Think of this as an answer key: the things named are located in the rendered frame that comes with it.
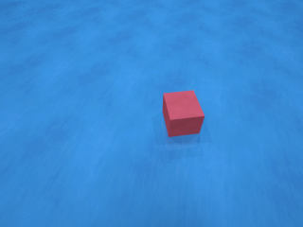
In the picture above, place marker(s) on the carton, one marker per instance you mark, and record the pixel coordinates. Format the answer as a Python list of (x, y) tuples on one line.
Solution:
[(182, 113)]

